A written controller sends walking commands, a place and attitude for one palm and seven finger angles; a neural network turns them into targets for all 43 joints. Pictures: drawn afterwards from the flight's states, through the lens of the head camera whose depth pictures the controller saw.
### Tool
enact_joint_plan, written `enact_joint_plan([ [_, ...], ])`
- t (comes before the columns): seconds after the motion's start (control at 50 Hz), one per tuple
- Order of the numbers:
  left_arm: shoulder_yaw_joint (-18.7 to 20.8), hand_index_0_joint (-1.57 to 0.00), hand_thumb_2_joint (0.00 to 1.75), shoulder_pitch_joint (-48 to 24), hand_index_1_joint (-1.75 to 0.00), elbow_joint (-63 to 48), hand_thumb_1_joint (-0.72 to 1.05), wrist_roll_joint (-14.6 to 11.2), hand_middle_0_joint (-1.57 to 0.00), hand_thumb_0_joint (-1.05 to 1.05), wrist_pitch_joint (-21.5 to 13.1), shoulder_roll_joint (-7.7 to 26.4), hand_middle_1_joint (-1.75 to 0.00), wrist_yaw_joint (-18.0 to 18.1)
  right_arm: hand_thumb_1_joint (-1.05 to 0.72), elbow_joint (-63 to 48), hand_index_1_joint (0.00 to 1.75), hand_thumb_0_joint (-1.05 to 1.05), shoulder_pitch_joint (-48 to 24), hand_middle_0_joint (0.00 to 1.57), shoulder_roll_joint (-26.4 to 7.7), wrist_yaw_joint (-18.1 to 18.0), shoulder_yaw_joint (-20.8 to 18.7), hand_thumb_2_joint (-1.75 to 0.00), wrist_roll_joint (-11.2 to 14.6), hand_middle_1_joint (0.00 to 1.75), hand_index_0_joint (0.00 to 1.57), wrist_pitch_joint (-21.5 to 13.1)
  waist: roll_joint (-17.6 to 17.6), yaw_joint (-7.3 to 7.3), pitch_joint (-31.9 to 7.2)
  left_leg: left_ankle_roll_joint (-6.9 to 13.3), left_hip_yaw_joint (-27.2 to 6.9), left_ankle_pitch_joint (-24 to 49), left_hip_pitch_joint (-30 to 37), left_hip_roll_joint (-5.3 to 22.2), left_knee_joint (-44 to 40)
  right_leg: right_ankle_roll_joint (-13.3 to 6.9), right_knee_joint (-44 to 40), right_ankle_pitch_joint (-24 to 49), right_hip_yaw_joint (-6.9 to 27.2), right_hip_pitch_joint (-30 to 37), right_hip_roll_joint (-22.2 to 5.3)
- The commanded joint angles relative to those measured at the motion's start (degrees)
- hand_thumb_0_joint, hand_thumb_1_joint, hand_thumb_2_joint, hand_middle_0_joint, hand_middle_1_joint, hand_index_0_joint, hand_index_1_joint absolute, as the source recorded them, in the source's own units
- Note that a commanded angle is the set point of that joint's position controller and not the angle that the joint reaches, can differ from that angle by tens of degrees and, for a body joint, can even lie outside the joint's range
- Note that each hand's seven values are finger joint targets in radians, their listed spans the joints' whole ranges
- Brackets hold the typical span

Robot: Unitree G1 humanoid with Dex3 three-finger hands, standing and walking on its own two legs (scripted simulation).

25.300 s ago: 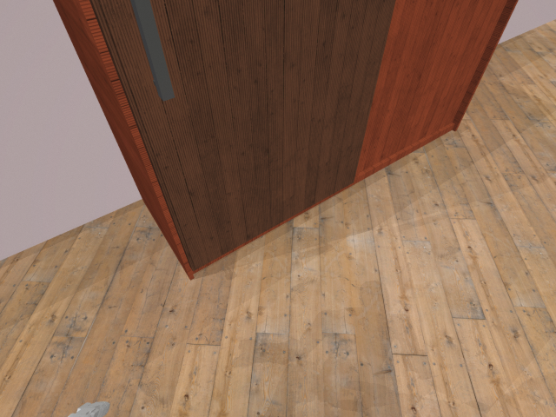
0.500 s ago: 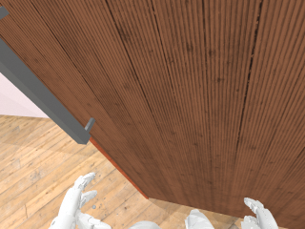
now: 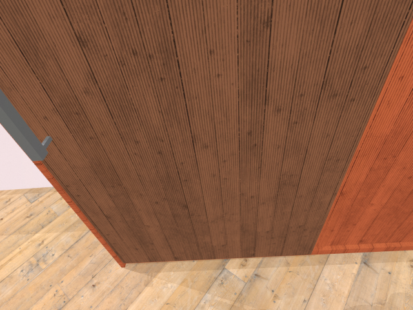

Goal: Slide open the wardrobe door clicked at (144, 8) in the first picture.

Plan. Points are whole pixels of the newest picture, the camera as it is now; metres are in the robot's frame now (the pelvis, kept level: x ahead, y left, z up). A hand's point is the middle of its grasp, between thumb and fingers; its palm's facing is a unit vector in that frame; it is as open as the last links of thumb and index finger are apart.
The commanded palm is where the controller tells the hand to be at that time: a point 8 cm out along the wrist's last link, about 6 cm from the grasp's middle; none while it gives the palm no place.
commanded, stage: relax the arm and regain balance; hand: left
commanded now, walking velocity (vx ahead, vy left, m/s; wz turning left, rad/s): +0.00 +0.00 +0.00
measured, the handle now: (4, 96) +0.49 +0.42 +0.24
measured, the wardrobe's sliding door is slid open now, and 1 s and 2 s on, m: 0.00 0.00 0.00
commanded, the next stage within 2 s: step back with the hand held close in 1.80 s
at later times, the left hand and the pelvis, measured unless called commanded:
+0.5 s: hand out of the picture -0.05 +0.19 -0.12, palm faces +0.03 -0.92 -0.39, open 16.3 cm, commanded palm none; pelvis -0.12 -0.06 +0.02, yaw +0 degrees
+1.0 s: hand out of the picture -0.10 +0.17 -0.13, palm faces +0.05 -0.94 -0.34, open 16.2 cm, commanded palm none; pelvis -0.17 -0.08 +0.02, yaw +2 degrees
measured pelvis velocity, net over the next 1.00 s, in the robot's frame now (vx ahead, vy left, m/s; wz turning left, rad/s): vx -0.17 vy -0.08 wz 0.03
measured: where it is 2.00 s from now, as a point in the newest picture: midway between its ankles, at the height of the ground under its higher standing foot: outside the picture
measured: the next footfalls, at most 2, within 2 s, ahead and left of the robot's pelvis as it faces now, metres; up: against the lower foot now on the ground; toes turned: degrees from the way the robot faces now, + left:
left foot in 0.12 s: -0.04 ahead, +0.12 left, +0.00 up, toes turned -5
left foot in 0.52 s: -0.14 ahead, +0.05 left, +0.00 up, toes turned -1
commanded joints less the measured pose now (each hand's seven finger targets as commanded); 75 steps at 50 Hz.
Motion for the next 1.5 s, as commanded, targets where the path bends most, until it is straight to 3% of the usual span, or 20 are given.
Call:
enact_joint_plan([
  [0.0,0.5,-0.15,0.3,-6.0,-0.3,-4.6,-0.5,0.8,-0.15,0.0,-2.9,12.9,-0.3,0.1,-0.9,-2.2,0.3,0.0,1.5,0.2,-0.5,-0.1,0.6,-0.9,1.1,0.3,0.2,-2.9,-13.1,0.35,8.2,1.8,-0.5,-6.7,6.9,1.1,-18.1,-8.2,-29.1,-18.5,15.4,-4.8,-9.5],
  [0.04,0.7,-0.15,0.3,-4.9,-0.3,-3.4,-0.5,0.1,-0.15,0.0,-2.7,14.0,-0.3,-0.1,-0.9,-0.4,0.3,0.0,4.9,0.2,-1.7,-0.2,1.0,-0.9,1.5,0.3,0.2,-4.3,-13.5,0.07,4.0,2.9,0.6,0.0,14.3,0.9,-37.4,-6.2,-25.8,-12.7,12.6,1.4,-7.9],
  [0.08,-0.7,-0.15,0.3,-2.2,-0.3,-2.3,-0.5,-1.2,-0.15,0.0,-2.9,11.7,-0.3,-0.4,-0.9,0.7,0.3,0.0,2.3,0.2,-5.1,-0.8,1.4,-0.9,1.5,0.3,0.2,-5.9,0.2,2.04,2.4,4.6,-7.2,5.3,21.1,5.8,-53.1,-2.7,-15.4,-8.6,6.7,1.4,-1.6],
  [0.1,-1.4,-0.15,0.3,-0.6,-0.3,-1.7,-0.5,-1.6,-0.15,0.0,-2.9,10.4,-0.3,-1.2,-0.9,0.0,0.3,0.0,-2.0,0.2,-8.4,-1.3,0.9,-0.9,0.7,0.3,0.2,-6.3,10.6,3.93,3.9,7.5,-17.9,3.7,19.2,13.3,-53.6,-0.7,-8.1,-4.3,0.8,-2.0,1.6],
  [0.16,-1.3,-0.15,0.3,-6.7,-0.3,-0.4,-0.5,-0.5,-0.15,0.0,-2.0,12.8,-0.3,-1.8,-0.9,-0.9,0.3,0.0,-12.6,0.2,-9.3,-0.9,1.4,-0.9,0.7,0.3,0.2,-5.8,11.9,5.41,7.8,8.7,-16.4,-2.3,-1.7,15.7,-56.3,1.0,2.5,-1.2,-5.6,10.6,0.2],
  [0.2,-1.3,-0.15,0.3,-2.9,-0.3,2.0,-0.5,-0.7,-0.15,0.0,-2.7,13.2,-0.3,-2.2,-0.9,-0.4,0.3,0.0,-15.0,0.2,-9.9,-1.0,1.5,-0.9,0.9,0.3,0.2,-5.5,6.2,7.63,10.5,5.9,-11.8,-0.1,-3.7,12.3,-51.1,0.0,-7.4,1.6,-4.9,15.9,-0.7],
  [0.26,-2.1,-0.15,0.3,-6.1,-0.3,3.6,-0.5,-0.9,-0.15,0.0,-5.6,17.8,-0.3,-1.5,-0.9,3.5,0.3,0.0,-4.1,0.2,-6.0,-0.7,2.0,-0.9,2.3,0.3,0.2,-5.2,-8.0,0.8,5.3,1.2,-2.3,4.2,12.0,2.2,-34.8,-4.8,-30.8,-10.1,16.2,6.7,-12.2],
  [0.32,-0.8,-0.15,0.3,-10.5,-0.3,3.3,-0.5,-0.4,-0.15,0.0,-4.8,18.0,-0.3,-0.9,-0.9,6.5,0.3,0.0,-0.1,0.2,-8.0,-0.1,0.7,-0.9,2.2,0.3,0.2,-3.3,-16.0,-0.08,4.3,2.2,-1.8,0.6,15.1,0.7,-23.1,-4.1,-39.9,-25.1,17.5,0.4,-12.0],
  [0.46,-0.2,-0.15,0.3,-10.3,-0.3,5.8,-0.5,-1.0,-0.15,0.0,-3.8,16.3,-0.3,-0.5,-0.9,9.9,0.3,0.0,4.8,0.2,-5.3,-0.2,1.6,-0.9,2.0,0.3,0.2,-4.0,-11.0,-1.45,2.1,3.9,1.4,6.2,24.8,1.6,-45.4,-2.8,-36.1,-14.7,6.4,3.6,-7.2],
  [0.52,-0.8,-0.15,0.3,-9.0,-0.3,5.4,-0.5,-1.5,-0.15,0.0,-3.4,13.6,-0.3,-1.3,-0.9,9.0,0.3,0.0,1.2,0.2,-9.7,-1.2,1.0,-0.9,0.9,0.3,0.2,-4.4,0.9,1.04,2.7,5.8,-8.7,-2.4,18.9,9.3,-53.2,0.8,-21.5,-6.9,-1.1,5.4,0.8],
  [0.56,-0.7,-0.15,0.3,-6.7,-0.3,7.5,-0.5,-1.1,-0.15,0.0,-2.0,13.8,-0.3,-1.9,-0.9,6.5,0.3,0.0,-11.6,0.2,-11.8,-0.9,0.7,-0.9,1.1,0.3,0.2,-4.8,10.2,5.63,6.8,8.2,-17.4,-14.1,-2.8,18.2,-61.7,0.7,0.1,0.4,-6.8,15.6,1.4],
  [0.62,-0.8,-0.15,0.3,-1.4,-0.3,8.7,-0.5,-0.9,-0.15,0.0,-2.5,13.7,-0.3,-2.3,-0.9,5.2,0.3,0.0,-17.1,0.2,-12.2,-1.3,1.1,-0.9,1.2,0.3,0.2,-5.5,-0.1,9.37,9.4,6.3,-11.2,-0.9,-3.8,14.6,-53.7,-0.8,-6.3,-0.9,-3.9,18.6,-1.5],
  [0.66,-2.0,-0.15,0.3,-4.8,-0.3,8.8,-0.5,-0.5,-0.15,0.0,-4.6,16.7,-0.3,-1.5,-0.9,7.1,0.3,0.0,-9.0,0.2,-8.1,-1.0,1.7,-0.9,2.2,0.3,0.2,-5.1,-10.2,3.29,9.9,1.3,-3.9,2.4,6.4,3.7,-40.1,-3.1,-29.7,-11.4,11.5,8.9,-8.2],
  [0.68,-2.0,-0.15,0.3,-8.2,-0.3,7.7,-0.5,-1.0,-0.15,0.0,-4.7,18.4,-0.3,-1.3,-0.9,8.2,0.3,0.0,-5.5,0.2,-7.1,-0.5,1.7,-0.9,2.1,0.3,0.2,-4.7,-7.5,0.93,9.7,1.2,-2.6,5.8,13.6,2.9,-38.2,-5.3,-33.0,-12.8,14.8,3.0,-11.1],
  [0.74,-1.6,-0.15,0.3,-12.4,-0.3,7.1,-0.5,-0.7,-0.15,0.0,-4.6,19.1,-0.3,-0.8,-0.9,11.1,0.3,0.0,1.1,0.2,-7.9,-0.1,1.0,-0.9,2.2,0.3,0.2,-3.4,-17.4,-1.42,5.7,2.1,-1.0,3.1,20.8,1.0,-28.9,-4.9,-39.7,-28.1,15.4,-5.0,-10.7],
  [0.8,-1.0,-0.15,0.3,-13.5,-0.3,7.1,-0.5,-0.7,-0.15,0.0,-4.2,17.7,-0.3,-0.5,-0.9,11.4,0.3,0.0,3.5,0.2,-6.9,-0.1,1.3,-0.9,2.2,0.3,0.2,-4.2,-10.4,-2.69,3.8,3.0,-1.2,3.9,23.1,2.4,-36.4,-5.1,-35.7,-17.8,10.7,-1.9,-9.2],
  [0.88,-1.7,-0.15,0.3,-9.6,-0.3,8.5,-0.5,-1.3,-0.15,0.0,-4.1,14.6,-0.3,-1.7,-0.9,9.3,0.3,0.0,-5.0,0.2,-10.2,-1.0,1.4,-0.9,1.2,0.3,0.2,-5.5,3.2,2.46,3.4,4.7,-12.4,-3.5,12.8,10.9,-53.1,-1.1,-20.5,-3.8,0.0,9.5,-0.3],
  [0.98,-1.8,-0.15,0.3,-6.7,-0.3,9.4,-0.5,-0.8,-0.15,0.0,-3.5,15.2,-0.3,-2.0,-0.9,7.1,0.3,0.0,-12.9,0.2,-11.3,-0.6,1.4,-0.9,1.5,0.3,0.2,-5.6,2.2,5.25,6.8,3.9,-10.9,-5.4,3.3,10.0,-54.1,-1.3,-17.2,1.7,-1.1,16.1,-1.0],
  [1.12,-2.4,-0.15,0.3,-11.9,-0.3,8.6,-0.5,-1.0,-0.15,0.0,-5.4,17.2,-0.3,-1.1,-0.9,9.7,0.3,0.0,-3.1,0.2,-8.0,-0.1,2.2,-0.9,2.0,0.3,0.2,-4.7,-8.6,-0.41,3.7,2.3,-4.5,5.6,18.2,4.0,-42.1,-3.7,-33.0,-14.5,9.1,5.5,-7.4],
  [1.48,-3.3,-0.15,0.3,-11.7,-0.3,9.8,-0.5,-1.5,-0.15,0.0,-5.9,15.7,-0.3,-0.2,-0.9,8.8,0.3,0.0,-8.8,0.2,-9.2,-0.9,3.3,-0.9,2.1,0.3,0.2,-6.0,-1.9,1.58,-2.8,0.6,-5.6,32.4,20.6,9.0,-48.0,-2.8,-20.0,29.9,-1.4,19.5,-5.3],
])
